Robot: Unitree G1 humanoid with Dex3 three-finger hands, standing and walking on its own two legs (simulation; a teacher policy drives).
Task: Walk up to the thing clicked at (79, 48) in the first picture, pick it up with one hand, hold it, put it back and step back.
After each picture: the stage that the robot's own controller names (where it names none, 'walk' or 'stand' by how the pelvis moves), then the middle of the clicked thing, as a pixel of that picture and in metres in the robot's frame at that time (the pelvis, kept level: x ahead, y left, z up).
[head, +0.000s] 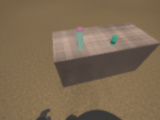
stand; (79, 39) +0.79 +0.15 +0.00
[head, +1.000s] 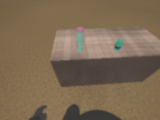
walk; (80, 40) +0.74 +0.16 +0.02
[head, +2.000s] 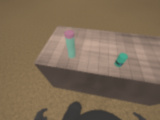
stand; (70, 45) +0.56 +0.22 +0.03
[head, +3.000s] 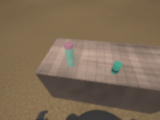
stand; (69, 55) +0.55 +0.21 +0.00
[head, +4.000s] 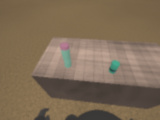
stand; (66, 56) +0.52 +0.23 +0.00
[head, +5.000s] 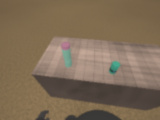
stand; (67, 55) +0.53 +0.23 -0.01
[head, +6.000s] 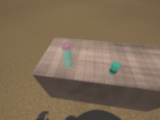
stand; (67, 56) +0.53 +0.22 -0.01
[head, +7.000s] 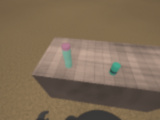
rise first; (67, 56) +0.52 +0.22 -0.01
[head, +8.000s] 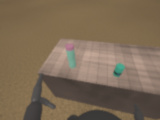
rise first; (71, 56) +0.53 +0.22 +0.00
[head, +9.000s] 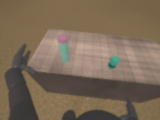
go down; (64, 50) +0.55 +0.20 +0.02
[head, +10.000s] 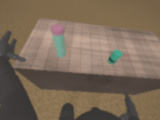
go down; (59, 43) +0.53 +0.21 +0.06
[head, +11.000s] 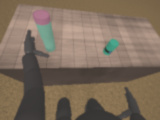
close in; (47, 35) +0.54 +0.23 +0.09
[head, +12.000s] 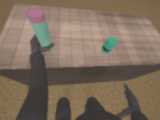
close; (43, 34) +0.54 +0.23 +0.10
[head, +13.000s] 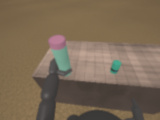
lift; (62, 59) +0.32 +0.17 +0.22
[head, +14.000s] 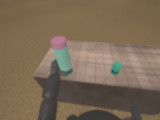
hold; (63, 59) +0.32 +0.17 +0.20
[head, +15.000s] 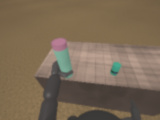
hold; (64, 61) +0.33 +0.17 +0.19
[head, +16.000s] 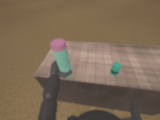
hold; (63, 61) +0.33 +0.17 +0.19
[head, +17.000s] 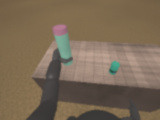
crouch; (64, 47) +0.41 +0.17 +0.22
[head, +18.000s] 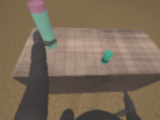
lower; (45, 29) +0.52 +0.23 +0.21
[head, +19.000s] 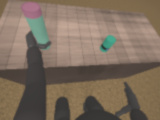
lower; (39, 31) +0.54 +0.23 +0.11
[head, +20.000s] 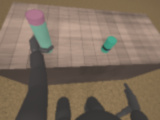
lower; (42, 36) +0.52 +0.22 +0.10
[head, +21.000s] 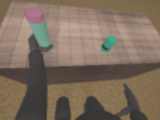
lower; (42, 34) +0.53 +0.23 +0.10
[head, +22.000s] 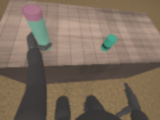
lower; (40, 33) +0.53 +0.23 +0.11
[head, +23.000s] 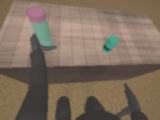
open; (43, 34) +0.53 +0.23 +0.10
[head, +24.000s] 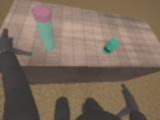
sink last; (46, 33) +0.53 +0.22 +0.10
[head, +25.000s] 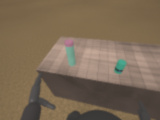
sink last; (70, 54) +0.53 +0.22 +0.05
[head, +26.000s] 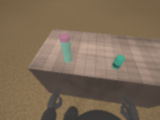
stand; (66, 49) +0.52 +0.22 +0.06
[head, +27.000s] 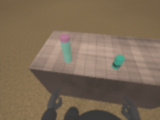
stand; (66, 50) +0.53 +0.22 +0.06
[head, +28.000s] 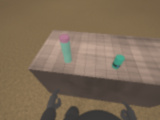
stand; (66, 50) +0.53 +0.22 +0.06
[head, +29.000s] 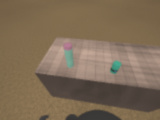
stand; (69, 56) +0.54 +0.21 +0.00
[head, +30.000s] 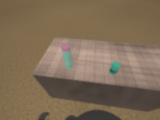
stand; (67, 57) +0.52 +0.22 -0.01
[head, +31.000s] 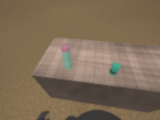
stand; (67, 58) +0.51 +0.22 -0.01
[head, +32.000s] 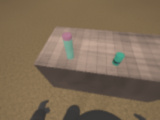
walk; (68, 47) +0.56 +0.21 +0.02
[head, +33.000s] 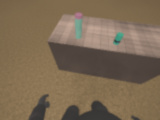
walk; (78, 27) +0.84 +0.16 +0.02
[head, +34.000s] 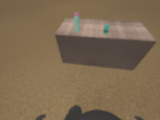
stand; (76, 22) +1.18 +0.30 +0.02
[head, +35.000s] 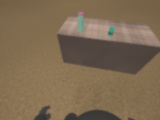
stand; (80, 22) +1.14 +0.19 +0.00
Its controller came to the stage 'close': yes
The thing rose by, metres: 0.22
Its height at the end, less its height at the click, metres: +0.00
